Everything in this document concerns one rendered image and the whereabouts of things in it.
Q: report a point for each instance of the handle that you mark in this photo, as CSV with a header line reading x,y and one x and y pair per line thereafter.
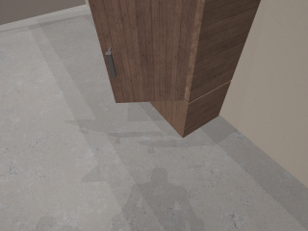
x,y
110,63

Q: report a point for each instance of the cupboard door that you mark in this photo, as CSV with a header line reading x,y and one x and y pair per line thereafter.
x,y
151,42

